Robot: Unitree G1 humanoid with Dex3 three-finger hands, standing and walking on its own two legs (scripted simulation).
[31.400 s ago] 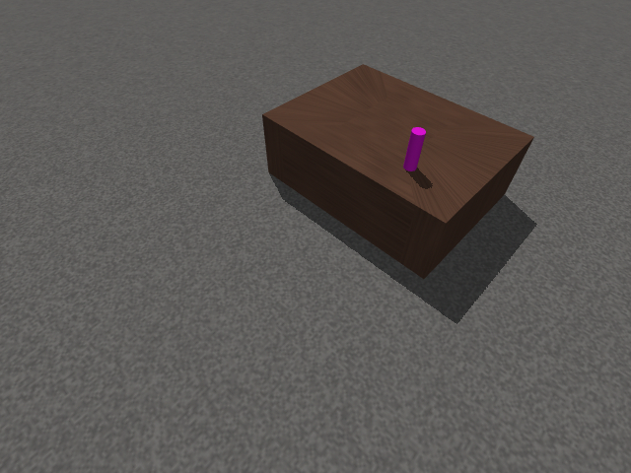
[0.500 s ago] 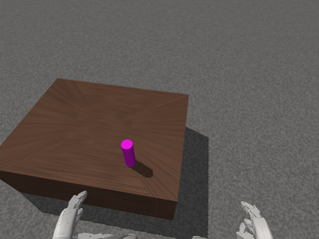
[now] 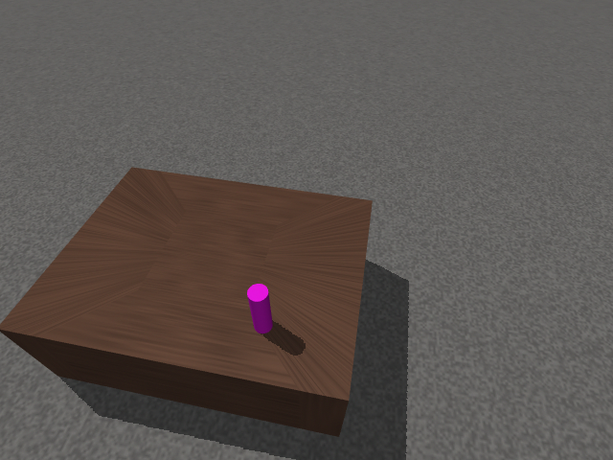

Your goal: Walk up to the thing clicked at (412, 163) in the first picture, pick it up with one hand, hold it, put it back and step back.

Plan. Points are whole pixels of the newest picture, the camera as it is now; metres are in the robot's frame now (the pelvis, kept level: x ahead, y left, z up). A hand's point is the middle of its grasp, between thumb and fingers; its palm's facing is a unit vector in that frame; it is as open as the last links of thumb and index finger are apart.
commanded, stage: stand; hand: left
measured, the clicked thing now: (260, 309) +0.53 +0.15 -0.36
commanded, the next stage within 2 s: step back in 1.76 s
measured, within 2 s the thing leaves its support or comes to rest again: neither
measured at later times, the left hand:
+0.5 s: hand out of the picture +0.06 +0.24 -0.14, palm faces +0.00 -0.93 -0.35, open 7.4 cm
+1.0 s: hand out of the picture +0.08 +0.23 -0.14, palm faces +0.00 -0.94 -0.35, open 7.4 cm
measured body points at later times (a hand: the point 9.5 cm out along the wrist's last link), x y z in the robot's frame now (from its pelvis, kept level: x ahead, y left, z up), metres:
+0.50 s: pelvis +0.00 -0.01 +0.01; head +0.00 -0.02 +0.46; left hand +0.06 +0.29 -0.12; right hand +0.06 -0.31 -0.13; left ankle +0.02 +0.13 -0.73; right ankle +0.02 -0.15 -0.73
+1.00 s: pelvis +0.01 -0.02 +0.01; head +0.02 -0.03 +0.46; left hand +0.08 +0.28 -0.12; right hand +0.08 -0.31 -0.13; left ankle +0.02 +0.13 -0.73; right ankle +0.02 -0.15 -0.73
